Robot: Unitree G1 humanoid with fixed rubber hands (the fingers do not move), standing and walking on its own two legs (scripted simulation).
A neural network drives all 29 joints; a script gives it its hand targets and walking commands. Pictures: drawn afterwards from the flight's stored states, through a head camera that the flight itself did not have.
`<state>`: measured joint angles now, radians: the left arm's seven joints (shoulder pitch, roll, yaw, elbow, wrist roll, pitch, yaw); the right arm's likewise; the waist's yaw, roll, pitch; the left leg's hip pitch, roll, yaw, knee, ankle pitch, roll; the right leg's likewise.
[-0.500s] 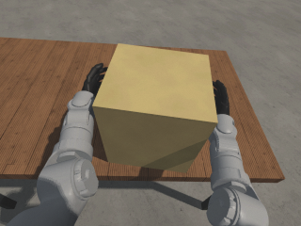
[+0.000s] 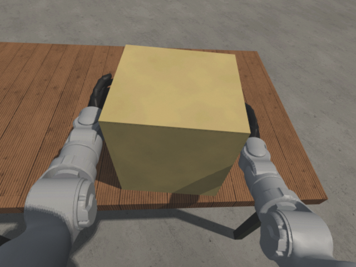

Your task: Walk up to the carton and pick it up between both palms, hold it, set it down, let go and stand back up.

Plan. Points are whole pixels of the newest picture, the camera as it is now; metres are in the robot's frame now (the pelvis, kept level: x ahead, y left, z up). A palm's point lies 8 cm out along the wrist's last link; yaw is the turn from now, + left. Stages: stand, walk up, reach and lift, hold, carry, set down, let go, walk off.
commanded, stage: set down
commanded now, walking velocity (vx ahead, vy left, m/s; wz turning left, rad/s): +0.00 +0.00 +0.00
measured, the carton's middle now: (174, 126) +0.46 +0.00 +0.05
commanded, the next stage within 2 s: none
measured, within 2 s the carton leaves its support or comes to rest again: neither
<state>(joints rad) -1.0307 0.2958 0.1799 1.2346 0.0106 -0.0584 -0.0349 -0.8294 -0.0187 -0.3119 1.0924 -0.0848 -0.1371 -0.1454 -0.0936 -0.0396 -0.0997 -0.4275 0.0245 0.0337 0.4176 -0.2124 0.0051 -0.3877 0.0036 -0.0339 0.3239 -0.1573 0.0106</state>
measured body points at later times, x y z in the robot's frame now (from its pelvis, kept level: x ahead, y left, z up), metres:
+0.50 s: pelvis -0.03 +0.00 -0.01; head +0.02 +0.03 +0.43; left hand +0.47 +0.23 +0.17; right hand +0.43 -0.23 +0.14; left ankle -0.02 +0.11 -0.74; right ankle -0.01 -0.13 -0.74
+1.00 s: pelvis -0.03 -0.01 +0.00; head +0.01 +0.02 +0.44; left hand +0.48 +0.19 +0.23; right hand +0.43 -0.24 +0.23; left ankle -0.02 +0.11 -0.74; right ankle -0.01 -0.13 -0.74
